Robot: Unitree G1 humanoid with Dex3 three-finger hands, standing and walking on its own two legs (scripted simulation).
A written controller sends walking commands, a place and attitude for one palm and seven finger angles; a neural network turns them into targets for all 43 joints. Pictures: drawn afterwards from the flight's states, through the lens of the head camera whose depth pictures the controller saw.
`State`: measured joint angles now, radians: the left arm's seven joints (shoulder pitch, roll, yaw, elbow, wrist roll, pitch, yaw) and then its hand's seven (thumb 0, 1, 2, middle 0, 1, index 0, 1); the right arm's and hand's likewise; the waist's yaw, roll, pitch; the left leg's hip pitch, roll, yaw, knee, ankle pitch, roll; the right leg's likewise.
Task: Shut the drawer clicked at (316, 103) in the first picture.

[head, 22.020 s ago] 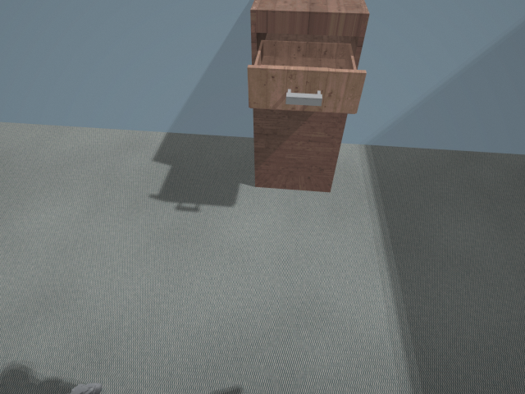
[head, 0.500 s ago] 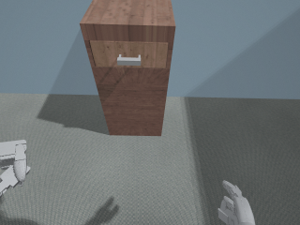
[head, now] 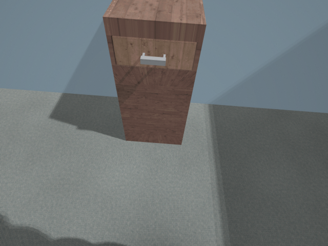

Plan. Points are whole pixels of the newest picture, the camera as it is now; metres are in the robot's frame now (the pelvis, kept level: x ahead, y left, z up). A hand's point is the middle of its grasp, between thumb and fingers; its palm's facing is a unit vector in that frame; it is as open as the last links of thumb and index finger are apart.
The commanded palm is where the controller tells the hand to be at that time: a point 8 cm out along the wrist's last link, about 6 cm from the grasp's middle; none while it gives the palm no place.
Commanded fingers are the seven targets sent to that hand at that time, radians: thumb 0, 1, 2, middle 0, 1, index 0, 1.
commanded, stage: let the arm hang, fingers relaxed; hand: left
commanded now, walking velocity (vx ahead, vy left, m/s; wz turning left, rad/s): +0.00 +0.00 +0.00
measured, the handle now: (153, 58) +0.85 +0.11 -0.04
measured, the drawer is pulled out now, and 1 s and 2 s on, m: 0.00 0.00 0.00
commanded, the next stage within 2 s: look to check the result in 0.68 s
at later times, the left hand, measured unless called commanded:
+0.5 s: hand out of the picture +0.00 +0.16 -0.17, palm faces +0.03 -0.98 -0.18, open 7.3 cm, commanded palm none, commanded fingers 0.00 0.90 0.90 -0.20 -0.30 -0.20 -0.30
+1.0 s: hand out of the picture +0.00 +0.16 -0.17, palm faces +0.04 -0.98 -0.19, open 7.4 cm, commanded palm none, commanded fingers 0.00 0.90 0.90 -0.20 -0.30 -0.20 -0.30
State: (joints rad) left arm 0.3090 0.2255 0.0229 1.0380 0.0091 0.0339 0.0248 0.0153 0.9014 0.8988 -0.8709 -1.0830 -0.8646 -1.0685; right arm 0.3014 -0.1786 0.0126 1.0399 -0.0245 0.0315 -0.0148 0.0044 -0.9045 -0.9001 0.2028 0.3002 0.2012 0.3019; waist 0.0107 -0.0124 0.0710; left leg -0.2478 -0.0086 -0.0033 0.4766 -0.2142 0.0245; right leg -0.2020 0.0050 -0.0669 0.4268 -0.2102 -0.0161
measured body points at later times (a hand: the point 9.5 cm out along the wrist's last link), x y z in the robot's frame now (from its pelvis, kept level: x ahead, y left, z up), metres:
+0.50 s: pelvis +0.00 +0.00 +0.00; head +0.00 +0.00 +0.45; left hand +0.00 +0.21 -0.16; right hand -0.02 -0.20 -0.17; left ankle +0.03 +0.10 -0.74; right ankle +0.01 -0.11 -0.74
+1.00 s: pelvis +0.01 -0.01 +0.00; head +0.03 -0.02 +0.45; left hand +0.00 +0.21 -0.16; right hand -0.01 -0.22 -0.16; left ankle +0.03 +0.10 -0.74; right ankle +0.01 -0.11 -0.74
